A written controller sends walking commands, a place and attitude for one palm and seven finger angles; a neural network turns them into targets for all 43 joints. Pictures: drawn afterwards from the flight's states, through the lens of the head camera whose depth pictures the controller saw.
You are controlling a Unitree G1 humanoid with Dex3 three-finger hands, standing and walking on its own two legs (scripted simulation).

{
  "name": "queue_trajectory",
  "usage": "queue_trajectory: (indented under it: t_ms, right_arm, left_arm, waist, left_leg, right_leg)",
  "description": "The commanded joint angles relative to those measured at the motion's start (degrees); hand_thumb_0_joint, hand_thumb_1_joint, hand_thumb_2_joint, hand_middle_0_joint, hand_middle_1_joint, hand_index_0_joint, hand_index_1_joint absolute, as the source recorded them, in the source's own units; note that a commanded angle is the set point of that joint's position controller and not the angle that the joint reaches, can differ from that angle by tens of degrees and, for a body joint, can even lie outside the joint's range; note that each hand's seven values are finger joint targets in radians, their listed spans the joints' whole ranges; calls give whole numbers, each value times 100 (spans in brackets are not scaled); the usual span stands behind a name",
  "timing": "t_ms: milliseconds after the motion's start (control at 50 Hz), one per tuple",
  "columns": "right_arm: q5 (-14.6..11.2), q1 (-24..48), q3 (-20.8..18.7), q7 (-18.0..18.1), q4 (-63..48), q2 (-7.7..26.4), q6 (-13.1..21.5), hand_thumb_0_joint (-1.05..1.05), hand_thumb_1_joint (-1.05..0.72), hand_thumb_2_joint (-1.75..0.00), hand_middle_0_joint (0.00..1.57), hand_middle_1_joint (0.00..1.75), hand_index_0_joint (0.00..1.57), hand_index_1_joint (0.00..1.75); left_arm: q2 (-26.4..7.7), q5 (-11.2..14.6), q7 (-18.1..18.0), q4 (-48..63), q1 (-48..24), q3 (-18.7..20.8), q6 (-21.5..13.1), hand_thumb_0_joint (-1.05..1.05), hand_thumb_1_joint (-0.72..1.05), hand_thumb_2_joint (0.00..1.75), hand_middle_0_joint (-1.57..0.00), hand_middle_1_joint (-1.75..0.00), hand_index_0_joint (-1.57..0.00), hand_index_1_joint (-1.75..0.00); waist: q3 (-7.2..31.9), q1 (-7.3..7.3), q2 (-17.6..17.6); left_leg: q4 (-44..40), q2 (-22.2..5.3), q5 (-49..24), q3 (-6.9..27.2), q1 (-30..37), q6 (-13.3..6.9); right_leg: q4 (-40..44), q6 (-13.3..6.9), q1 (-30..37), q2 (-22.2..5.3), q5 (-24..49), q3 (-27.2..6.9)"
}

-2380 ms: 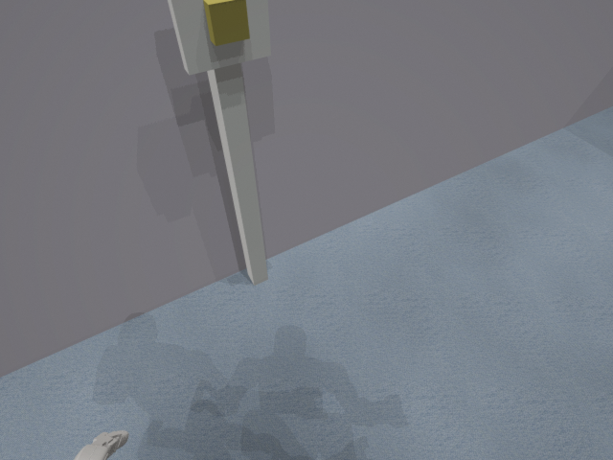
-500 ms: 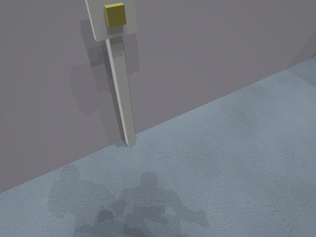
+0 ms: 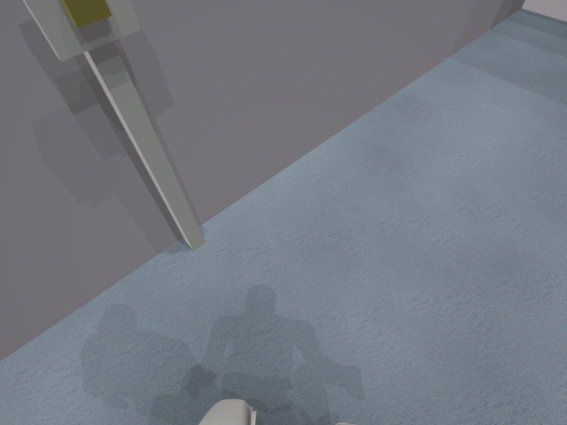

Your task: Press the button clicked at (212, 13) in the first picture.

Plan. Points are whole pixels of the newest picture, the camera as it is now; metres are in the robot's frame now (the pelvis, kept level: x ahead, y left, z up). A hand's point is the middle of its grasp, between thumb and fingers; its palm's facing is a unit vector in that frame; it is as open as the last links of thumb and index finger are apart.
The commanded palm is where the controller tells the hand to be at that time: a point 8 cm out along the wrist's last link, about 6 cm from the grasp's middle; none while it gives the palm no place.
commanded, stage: walk to a spot facing it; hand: left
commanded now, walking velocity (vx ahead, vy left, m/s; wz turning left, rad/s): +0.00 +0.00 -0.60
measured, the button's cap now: (82, 0) +0.77 +0.44 +0.21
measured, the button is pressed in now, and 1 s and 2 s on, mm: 0 0 0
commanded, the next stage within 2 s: turn to face it in 1.66 s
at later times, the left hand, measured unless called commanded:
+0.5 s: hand out of the picture +0.09 +0.24 -0.16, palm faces -0.17 -0.96 -0.22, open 7.4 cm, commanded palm none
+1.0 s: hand (299, 313) +0.33 +0.01 -0.18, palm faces -0.65 -0.75 -0.14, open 7.4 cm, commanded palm none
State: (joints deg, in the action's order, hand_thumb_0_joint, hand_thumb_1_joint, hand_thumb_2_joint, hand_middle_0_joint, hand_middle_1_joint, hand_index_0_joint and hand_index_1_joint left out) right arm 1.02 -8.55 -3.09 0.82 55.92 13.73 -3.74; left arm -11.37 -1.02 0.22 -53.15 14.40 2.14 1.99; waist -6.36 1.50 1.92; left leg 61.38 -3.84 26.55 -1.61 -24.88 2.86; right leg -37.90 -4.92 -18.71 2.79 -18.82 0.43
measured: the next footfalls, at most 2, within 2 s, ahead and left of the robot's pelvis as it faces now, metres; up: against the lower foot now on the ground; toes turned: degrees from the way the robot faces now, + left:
left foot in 0.48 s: +0.04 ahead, +0.16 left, +0.00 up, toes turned -16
right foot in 1.00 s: +0.18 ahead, -0.21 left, +0.00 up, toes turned -43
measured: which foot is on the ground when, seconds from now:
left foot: up 0.00-0.46, down 0.48-1.00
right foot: down 0.00-0.48, up 0.50-0.98, down 1.00-1.00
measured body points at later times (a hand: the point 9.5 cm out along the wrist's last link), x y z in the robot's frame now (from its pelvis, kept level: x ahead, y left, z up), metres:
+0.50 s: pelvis +0.00 +0.05 +0.01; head +0.02 +0.06 +0.46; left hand +0.10 +0.29 -0.14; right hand +0.05 -0.24 -0.11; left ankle +0.00 +0.17 -0.73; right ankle +0.02 -0.07 -0.72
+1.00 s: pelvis +0.12 -0.05 -0.02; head +0.17 -0.07 +0.43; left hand +0.36 +0.05 -0.16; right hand -0.13 -0.14 -0.14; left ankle +0.01 +0.16 -0.71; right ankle +0.15 -0.18 -0.73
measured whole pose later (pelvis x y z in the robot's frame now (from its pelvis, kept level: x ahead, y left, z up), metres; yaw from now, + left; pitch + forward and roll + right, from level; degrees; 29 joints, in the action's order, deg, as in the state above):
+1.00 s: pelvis +0.12 -0.05 -0.02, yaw -36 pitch +1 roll -1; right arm 1.6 -30.6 -1.1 0.9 61.8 9.1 2.3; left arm -12.1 -1.7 3.9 -52.2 4.3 3.3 0.0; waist -6.9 -3.6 -0.8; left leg 34.4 -10.4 31.0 -18.3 4.1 4.6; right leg -35.9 -3.5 -27.6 -0.2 -10.4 9.2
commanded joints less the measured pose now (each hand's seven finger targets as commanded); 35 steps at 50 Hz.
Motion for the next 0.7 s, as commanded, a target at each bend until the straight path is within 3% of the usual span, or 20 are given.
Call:
queue_trajectory:
  t_ms: [0, 40, 120, 240, 320, 380, 400, 420, 440, 460, 480, 500, 520, 540, 560, 600, 680]
  right_arm:
    - [-8, 143, -172, 28, -546, 556, 232, 0, -90, -90, 20, 30, 20, 30]
    - [-15, 131, -166, 49, -526, 489, 206, 0, -90, -90, 20, 30, 20, 30]
    - [-10, 284, -162, 95, -623, 504, 183, 0, -90, -90, 20, 30, 20, 30]
    - [-16, 482, -139, 115, -793, 526, 198, 0, -90, -90, 20, 30, 20, 30]
    - [-9, 451, -121, 56, -918, 548, 253, 0, -90, -90, 20, 30, 20, 30]
    - [-51, 105, -128, 27, -903, 540, 351, 0, -90, -90, 20, 30, 20, 30]
    - [-70, -236, -132, 31, -815, 536, 395, 0, -90, -90, 20, 30, 20, 30]
    - [-76, -765, -158, 57, -673, 590, 439, 0, -90, -90, 20, 30, 20, 30]
    - [-63, -1222, -213, 129, -552, 904, 495, 0, -90, -90, 20, 30, 20, 30]
    - [19, -1324, -323, 157, -566, 1457, 510, 0, -90, -90, 20, 30, 20, 30]
    - [-14, -1012, -302, 157, -722, 1583, 509, 0, -90, -90, 20, 30, 20, 30]
    - [6, -531, -208, 144, -920, 1344, 541, 0, -90, -90, 20, 30, 20, 30]
    - [42, -395, -120, 104, -898, 1039, 584, 0, -90, -90, 20, 30, 20, 30]
    - [34, -315, -74, 113, -854, 909, 611, 0, -90, -90, 20, 30, 20, 30]
    - [33, -383, -38, 116, -839, 793, 643, 0, -90, -90, 20, 30, 20, 30]
    - [10, -695, 10, 128, -712, 642, 715, 0, -90, -90, 20, 30, 20, 30]
    - [-3, -1475, 34, 136, -392, 542, 797, 0, -90, -90, 20, 30, 20, 30]
  left_arm:
    - [-1232, 16, -135, 430, 75, 349, -183, 0, 90, 90, -20, -30, -20, -30]
    - [-1228, 25, -130, 380, 258, 362, -190, 0, 90, 90, -20, -30, -20, -30]
    - [-1160, 22, -132, 309, 499, 387, -176, 0, 90, 90, -20, -30, -20, -30]
    - [-1205, -24, -127, 355, 426, 414, -123, 0, 90, 90, -20, -30, -20, -30]
    - [-1292, -49, -82, 409, 341, 437, -108, 0, 90, 90, -20, -30, -20, -30]
    - [-1373, -59, -32, 541, 11, 449, -97, 0, 90, 90, -20, -30, -20, -30]
    - [-1370, -54, -27, 565, -147, 441, -102, 0, 90, 90, -20, -30, -20, -30]
    - [-1334, -28, -12, 643, -357, 444, -92, 0, 90, 90, -20, -30, -20, -30]
    - [-1055, -6, 26, 738, -414, 384, -102, 0, 90, 90, -20, -30, -20, -30]
    - [-703, 63, 107, 838, -438, 341, -110, 0, 90, 90, -20, -30, -20, -30]
    - [-914, -2, 122, 981, -730, 423, -141, 0, 90, 90, -20, -30, -20, -30]
    - [-1038, -47, 203, 1016, -635, 502, -179, 0, 90, 90, -20, -30, -20, -30]
    - [-996, -122, 239, 763, -351, 537, -125, 0, 90, 90, -20, -30, -20, -30]
    - [-925, -130, 283, 596, -178, 531, -86, 0, 90, 90, -20, -30, -20, -30]
    - [-832, -132, 316, 552, -132, 506, -56, 0, 90, 90, -20, -30, -20, -30]
    - [-642, -123, 338, 506, -103, 447, -55, 0, 90, 90, -20, -30, -20, -30]
    - [-479, -114, 347, 597, -519, 355, -42, 0, 90, 90, -20, -30, -20, -30]
  waist:
    - [894, -50, -654]
    - [1110, 3, -551]
    - [1180, 110, -742]
    - [1032, 139, -887]
    - [980, 184, -919]
    - [865, 49, -1171]
    - [903, -136, -1133]
    - [983, -402, -968]
    - [1127, -641, -143]
    - [901, -707, 1615]
    - [287, -606, 1244]
    - [33, -267, 518]
    - [143, -95, 490]
    - [20, -19, 563]
    - [-65, -5, 563]
    - [2, -17, 484]
    - [-134, -220, 514]
  left_leg:
    - [423, -68, -601, 339, -691, 89]
    - [313, 7, -686, 310, -729, 139]
    - [160, 66, -705, 400, -928, 193]
    - [-434, 135, -426, 450, -629, 173]
    - [-1329, 248, -224, 347, -125, 74]
    - [-2421, 425, -93, 276, 853, -107]
    - [-3041, 468, -307, 226, 1474, -159]
    - [-3722, 467, -671, 179, 2564, -238]
    - [-4354, -167, -226, 665, 3600, -376]
    - [-5229, -1728, 1344, 2668, 3733, -727]
    - [-5588, -2575, 1762, 3237, 2501, -1099]
    - [-5610, -2368, 1395, 2872, 1811, -1228]
    - [-5546, -1856, 1133, 2262, 1676, -929]
    - [-5486, -1526, 815, 1601, 1471, -714]
    - [-5424, -1304, 409, 1113, 1341, -641]
    - [-5269, -1114, -383, 574, 1596, -621]
    - [-5038, -1265, -1799, 140, 2269, -819]
  right_leg:
    - [1845, -411, 1033, -1483, 2328, -2224]
    - [1756, -340, 1345, -1357, 2617, -2098]
    - [1757, -221, 1674, -1277, 2833, -2315]
    - [1862, -532, 1315, -1295, 2376, -2791]
    - [2284, -603, 944, -1159, 253, -3197]
    - [2434, -512, 141, -965, -685, -3278]
    - [2280, -377, -237, -829, -832, -3168]
    - [2016, -143, -1010, -564, -1269, -2865]
    - [1209, 145, -1895, -57, -1535, -2251]
    - [-526, 450, -2930, 626, -1568, -1132]
    - [-1536, 574, -2918, 17, -1126, -742]
    - [-1984, 673, -2536, -215, -719, -631]
    - [-2406, 695, -2369, -162, -255, -586]
    - [-2776, 701, -2316, -211, 77, -456]
    - [-3035, 713, -2238, -268, 358, -375]
    - [-3349, 747, -2402, -321, 719, -261]
    - [-3183, 828, -2905, -594, 927, -79]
